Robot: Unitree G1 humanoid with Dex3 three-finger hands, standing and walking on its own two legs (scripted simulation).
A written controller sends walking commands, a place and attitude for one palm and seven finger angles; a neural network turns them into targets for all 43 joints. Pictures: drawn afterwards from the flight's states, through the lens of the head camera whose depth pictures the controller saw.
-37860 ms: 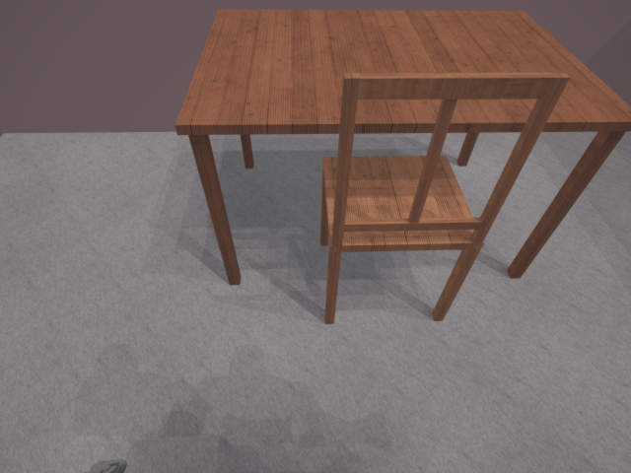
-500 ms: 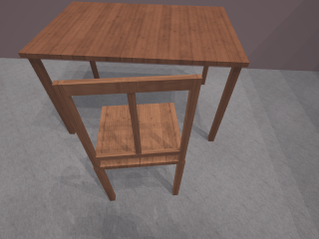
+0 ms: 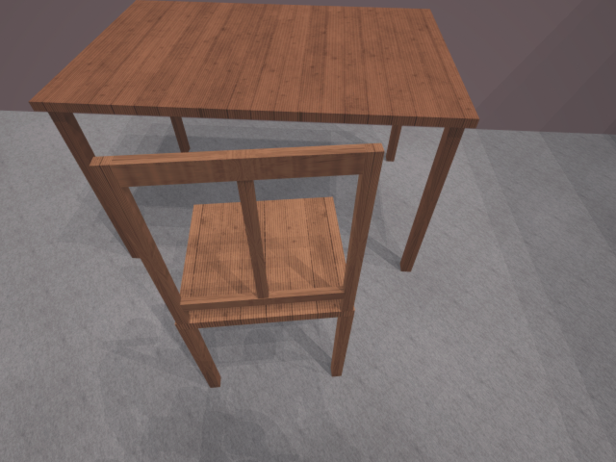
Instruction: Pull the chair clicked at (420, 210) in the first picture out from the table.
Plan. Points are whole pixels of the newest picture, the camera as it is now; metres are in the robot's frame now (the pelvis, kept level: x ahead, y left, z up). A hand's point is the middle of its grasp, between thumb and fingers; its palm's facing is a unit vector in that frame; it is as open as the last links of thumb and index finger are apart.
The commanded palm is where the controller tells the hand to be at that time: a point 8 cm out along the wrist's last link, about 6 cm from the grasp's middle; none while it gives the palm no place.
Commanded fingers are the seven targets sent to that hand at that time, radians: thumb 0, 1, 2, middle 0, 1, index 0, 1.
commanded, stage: look to check the result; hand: left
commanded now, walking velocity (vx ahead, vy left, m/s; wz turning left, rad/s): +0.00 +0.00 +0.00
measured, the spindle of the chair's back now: (255, 246) +0.49 +0.13 -0.08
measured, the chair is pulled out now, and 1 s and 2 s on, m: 0.29 0.29 0.29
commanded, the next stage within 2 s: take the last steps up to it in 0.34 s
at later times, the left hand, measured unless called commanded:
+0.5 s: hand out of the picture -0.02 +0.15 -0.18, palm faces +0.02 -0.98 -0.17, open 7.4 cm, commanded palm none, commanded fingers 0.00 0.90 0.90 -0.20 -0.30 -0.20 -0.30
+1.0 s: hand out of the picture +0.02 +0.14 -0.19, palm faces +0.06 -0.98 -0.17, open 7.4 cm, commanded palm none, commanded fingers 0.00 0.90 0.90 -0.20 -0.30 -0.20 -0.30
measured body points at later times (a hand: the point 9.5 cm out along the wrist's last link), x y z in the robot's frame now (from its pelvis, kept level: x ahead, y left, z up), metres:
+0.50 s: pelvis +0.00 -0.01 +0.00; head +0.01 -0.02 +0.45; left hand -0.02 +0.20 -0.16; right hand -0.02 -0.21 -0.17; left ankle -0.02 +0.08 -0.74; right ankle -0.03 -0.13 -0.74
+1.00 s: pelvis +0.05 -0.01 -0.02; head +0.07 -0.02 +0.43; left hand +0.02 +0.20 -0.17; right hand +0.02 -0.23 -0.18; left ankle -0.02 +0.08 -0.74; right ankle -0.03 -0.13 -0.74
